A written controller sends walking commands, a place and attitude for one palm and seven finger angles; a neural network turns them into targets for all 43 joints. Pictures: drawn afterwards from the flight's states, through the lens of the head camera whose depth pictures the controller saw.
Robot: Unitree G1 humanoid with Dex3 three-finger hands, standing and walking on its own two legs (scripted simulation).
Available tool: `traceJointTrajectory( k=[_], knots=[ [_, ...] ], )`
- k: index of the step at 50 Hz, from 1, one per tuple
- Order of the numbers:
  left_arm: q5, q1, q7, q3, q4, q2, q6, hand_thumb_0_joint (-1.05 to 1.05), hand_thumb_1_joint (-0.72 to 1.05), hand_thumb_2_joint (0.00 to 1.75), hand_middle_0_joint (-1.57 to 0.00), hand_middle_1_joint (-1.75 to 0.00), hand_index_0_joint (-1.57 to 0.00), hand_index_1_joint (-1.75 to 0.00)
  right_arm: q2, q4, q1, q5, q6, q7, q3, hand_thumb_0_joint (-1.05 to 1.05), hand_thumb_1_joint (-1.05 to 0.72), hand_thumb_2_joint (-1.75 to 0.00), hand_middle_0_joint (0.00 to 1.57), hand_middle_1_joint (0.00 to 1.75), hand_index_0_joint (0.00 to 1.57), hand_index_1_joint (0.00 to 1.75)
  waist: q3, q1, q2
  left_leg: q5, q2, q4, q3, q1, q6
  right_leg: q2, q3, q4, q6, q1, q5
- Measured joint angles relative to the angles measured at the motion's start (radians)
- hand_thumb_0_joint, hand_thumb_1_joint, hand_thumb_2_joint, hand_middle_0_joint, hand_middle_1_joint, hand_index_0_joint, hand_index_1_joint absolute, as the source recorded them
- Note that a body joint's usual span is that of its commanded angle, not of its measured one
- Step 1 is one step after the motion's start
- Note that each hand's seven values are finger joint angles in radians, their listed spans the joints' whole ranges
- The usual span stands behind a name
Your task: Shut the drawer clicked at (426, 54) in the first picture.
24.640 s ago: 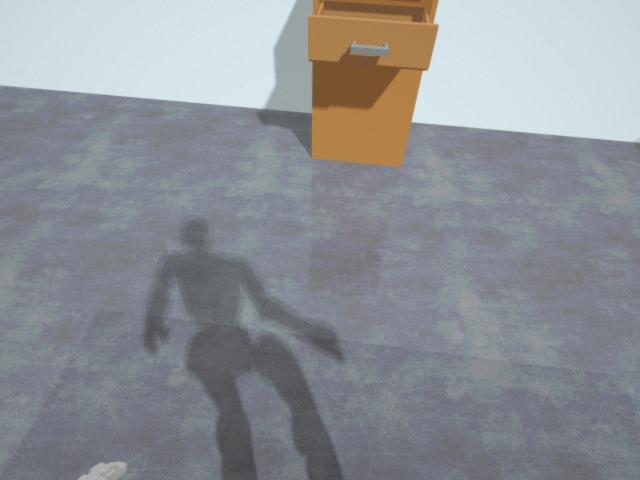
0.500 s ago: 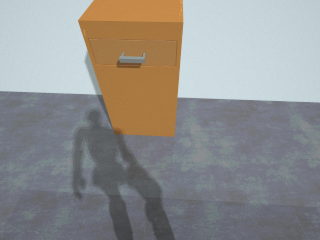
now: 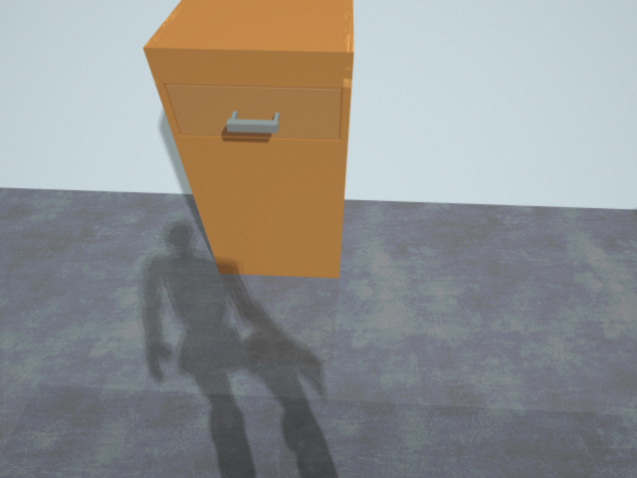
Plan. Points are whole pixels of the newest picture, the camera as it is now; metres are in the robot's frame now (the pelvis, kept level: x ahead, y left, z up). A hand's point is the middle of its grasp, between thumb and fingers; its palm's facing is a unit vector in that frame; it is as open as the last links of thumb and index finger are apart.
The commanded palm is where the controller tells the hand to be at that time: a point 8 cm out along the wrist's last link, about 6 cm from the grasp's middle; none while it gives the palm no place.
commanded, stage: look to check the result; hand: left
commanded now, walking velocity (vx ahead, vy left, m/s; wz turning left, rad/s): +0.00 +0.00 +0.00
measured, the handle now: (254, 121) +0.90 +0.20 -0.06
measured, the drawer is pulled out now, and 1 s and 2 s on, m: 0.00 0.00 0.00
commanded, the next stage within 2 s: stand and wait in 0.48 s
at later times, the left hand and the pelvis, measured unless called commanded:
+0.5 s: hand out of the picture +0.07 +0.22 -0.16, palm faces -0.01 -0.95 -0.31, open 7.4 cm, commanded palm none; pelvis +0.01 +0.00 +0.00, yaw +0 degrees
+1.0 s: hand out of the picture +0.09 +0.23 -0.16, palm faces -0.02 -0.95 -0.32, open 7.4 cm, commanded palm none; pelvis +0.02 +0.00 +0.00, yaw -1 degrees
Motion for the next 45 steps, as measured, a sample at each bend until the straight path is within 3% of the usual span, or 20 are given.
traceJointTrajectory(
  k=[45],
  knots=[
    [-0.001,-0.042,-0.004,0.001,0.004,0.062,-0.007,0.00,0.91,0.90,-0.20,-0.30,-0.20,-0.30,-0.061,-0.003,-0.047,0.003,-0.005,0.005,0.006,0.00,-0.91,-0.90,0.20,0.30,0.20,0.29,-0.007,0.000,-0.001,-0.003,0.003,-0.056,0.011,0.054,-0.004,0.006,0.011,-0.063,0.001,0.053,0.005]
  ],
)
